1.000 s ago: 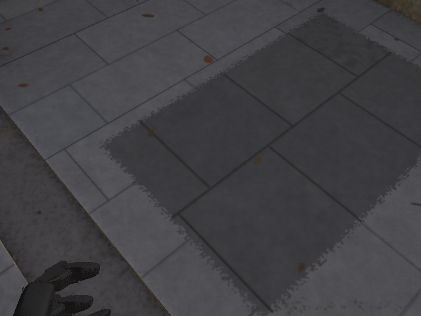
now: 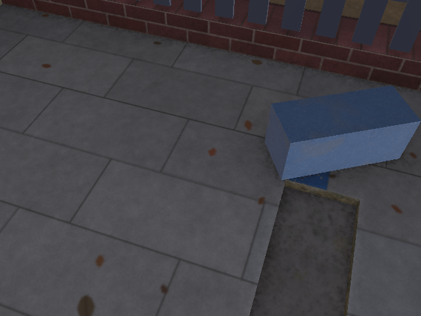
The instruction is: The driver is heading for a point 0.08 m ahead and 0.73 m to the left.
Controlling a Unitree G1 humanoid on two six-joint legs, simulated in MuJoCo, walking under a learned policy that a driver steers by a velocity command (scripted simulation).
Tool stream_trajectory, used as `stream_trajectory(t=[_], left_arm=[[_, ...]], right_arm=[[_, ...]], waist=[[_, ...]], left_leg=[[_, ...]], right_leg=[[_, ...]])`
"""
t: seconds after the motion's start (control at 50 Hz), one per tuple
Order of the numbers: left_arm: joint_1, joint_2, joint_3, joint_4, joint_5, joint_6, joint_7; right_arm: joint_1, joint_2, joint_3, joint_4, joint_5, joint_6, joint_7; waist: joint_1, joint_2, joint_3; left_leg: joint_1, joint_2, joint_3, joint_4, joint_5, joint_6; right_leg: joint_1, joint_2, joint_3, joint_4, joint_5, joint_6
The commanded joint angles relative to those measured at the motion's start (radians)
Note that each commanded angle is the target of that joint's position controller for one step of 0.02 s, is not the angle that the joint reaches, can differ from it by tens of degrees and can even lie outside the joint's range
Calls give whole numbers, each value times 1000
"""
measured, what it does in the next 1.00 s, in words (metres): climbs, turning left: left foot 0.04 m higher, then right foot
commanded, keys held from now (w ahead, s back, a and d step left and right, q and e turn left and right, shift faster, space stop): w+q+shift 1.00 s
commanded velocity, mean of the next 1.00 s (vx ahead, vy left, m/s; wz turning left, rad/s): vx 1.00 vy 0.00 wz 1.00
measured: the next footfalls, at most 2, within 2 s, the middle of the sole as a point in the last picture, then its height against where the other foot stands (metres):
left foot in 0.32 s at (184, 313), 0.04 m higher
right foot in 0.70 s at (174, 185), level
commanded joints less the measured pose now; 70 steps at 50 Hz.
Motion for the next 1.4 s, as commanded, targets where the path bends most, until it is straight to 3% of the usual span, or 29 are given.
stream_trajectory(t=[0.02,0.18,0.24,0.28,0.3,0.32,0.34,0.36,0.38,0.44,0.54,0.64,0.68,0.7,0.72,0.74,0.76,0.8,0.86,1.0,1.08,1.1,1.12,1.14,1.16,1.18,1.22,1.28,1.4], left_arm=[[151,-49,-13,43,2,-34,-10],[184,18,-12,129,-30,-99,-33],[258,152,16,117,-32,-89,-2],[194,223,38,80,-25,-54,11],[136,239,47,44,-29,-36,3],[129,166,40,34,-26,-24,-17],[132,14,1,-79,-19,-36,-37],[75,67,1,-166,-16,-67,-42],[30,74,-4,-165,-20,-82,-43],[41,44,-22,-154,8,-47,-28],[-177,10,-53,-241,-4,-6,-41],[-134,70,-38,-211,-34,-13,-23],[212,169,12,-135,-44,-20,7],[427,240,42,-84,-21,-24,27],[372,288,44,-97,20,-29,22],[207,244,51,-127,17,-25,10],[112,131,27,-139,7,-22,6],[128,61,6,-72,2,-28,-2],[212,12,-7,28,-26,-58,-22],[207,72,-4,99,-31,-86,-21],[204,224,30,73,-38,-55,17],[143,227,33,55,-34,-40,14],[99,198,36,37,-26,-21,2],[90,54,1,-7,-2,-19,-13],[156,89,-2,-134,-32,-39,-17],[64,124,-8,-142,-25,-65,-20],[21,117,-16,-131,-13,-67,-17],[66,82,-29,-112,16,-6,-23],[-172,18,-58,-173,-31,-20,-57]], right_arm=[[-62,83,45,-141,-36,26,39],[-386,69,82,-306,-12,64,61],[-360,50,75,-281,-2,45,75],[-62,-35,34,-204,13,43,48],[146,-94,-4,-144,15,36,30],[114,-142,-42,-128,32,35,14],[-20,-235,-57,-162,9,51,11],[39,-242,-64,-195,-12,62,5],[47,-195,-62,-165,-13,55,-4],[-18,-95,-34,-135,-10,1,-29],[4,-103,-24,-111,3,-43,-16],[79,-175,-52,-64,22,-47,4],[-18,-231,-64,-83,9,-51,11],[-69,-119,-36,-117,0,-62,11],[17,11,6,-177,35,-57,2],[56,-59,10,-168,26,-44,-10],[-18,-94,4,-144,0,-25,-6],[-130,-66,6,-168,-23,-1,29],[-181,28,35,-227,-17,35,63],[-396,25,63,-314,-16,43,98],[-115,-63,25,-214,-15,38,74],[110,-108,-6,-142,-14,33,52],[214,-154,-41,-79,8,32,25],[121,-231,-64,-91,31,45,2],[90,-305,-75,-154,-9,59,3],[116,-257,-74,-152,-5,61,-6],[47,-170,-53,-116,-4,32,-19],[0,-93,-13,-109,4,-21,-21],[83,-112,-20,-43,28,-68,9]], waist=[[12,-20,34],[-37,-7,147],[-48,-90,10],[-194,-176,-166],[-278,-167,-251],[-226,-28,-202],[-59,229,-186],[-85,74,-306],[-68,-46,-169],[68,-114,34],[36,-68,71],[10,14,-80],[233,13,-255],[307,-103,-353],[176,-407,-450],[116,-373,-395],[110,-205,-238],[90,-54,-58],[44,-82,24],[6,-50,136],[-159,-150,-49],[-257,-151,-131],[-275,-47,-167],[-147,193,-104],[-76,176,-337],[-104,-2,-277],[1,-110,-3],[92,-124,49],[-16,-28,58]], left_leg=[[-462,151,7,263,20,4],[-465,139,231,-216,221,19],[-255,36,356,-445,152,56],[6,-28,313,-492,8,92],[265,-49,222,-593,-37,131],[404,5,52,-741,-58,178],[522,210,-443,-856,24,283],[593,291,-736,-1058,-195,352],[479,316,-764,-1165,-258,319],[89,174,-464,-1146,97,247],[-167,36,-263,-1221,314,194],[80,62,-275,-1049,829,86],[8,47,-256,-619,880,24],[-161,-20,-188,-263,410,4],[-395,-88,-93,10,-200,-18],[-510,-10,-43,65,-91,-8],[-518,69,-14,34,2,-9],[-499,132,5,-37,30,-15],[-564,179,19,-56,34,-14],[-364,116,266,-560,289,22],[21,-28,301,-640,149,89],[262,-22,229,-695,167,128],[471,15,126,-816,166,164],[529,139,-115,-747,313,180],[779,308,-573,-943,168,388],[687,333,-694,-1126,-38,355],[333,263,-562,-1205,26,288],[3,180,-355,-1219,193,243],[-62,109,-177,-1335,400,135]], right_leg=[[199,-347,517,-464,-277,-107],[104,-148,-190,-596,575,57],[344,-220,-205,-426,1369,33],[412,-279,-165,-38,1578,12],[292,-292,-126,279,1429,-7],[60,-150,-112,650,517,10],[-338,11,-44,988,-160,65],[-470,1,178,1009,-87,54],[-514,-42,203,930,-43,55],[-380,-119,194,729,-85,95],[-139,-123,117,218,99,111],[183,12,96,-101,280,51],[565,-9,121,-106,171,38],[792,-179,280,-108,-88,14],[915,-464,787,-282,-215,-30],[802,-478,971,-401,-413,-101],[642,-423,805,-407,-475,-105],[422,-335,524,-423,-215,-70],[351,-308,279,-461,83,-25],[278,-188,-166,-560,765,44],[377,-273,-153,-94,1537,61],[286,-280,-122,161,1429,48],[116,-169,-121,531,740,39],[-198,-3,-101,929,-190,52],[-448,17,110,1058,-230,73],[-494,-30,188,952,-143,68],[-427,-100,191,740,-109,79],[-241,-167,174,505,-150,116],[48,-115,85,-30,481,43]])
Keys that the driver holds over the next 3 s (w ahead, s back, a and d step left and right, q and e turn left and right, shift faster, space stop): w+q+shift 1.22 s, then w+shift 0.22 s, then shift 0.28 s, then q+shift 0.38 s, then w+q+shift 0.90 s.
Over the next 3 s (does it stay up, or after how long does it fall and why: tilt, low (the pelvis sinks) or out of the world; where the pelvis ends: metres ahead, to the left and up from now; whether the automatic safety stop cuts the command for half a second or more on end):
stays up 0.99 1.32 0.06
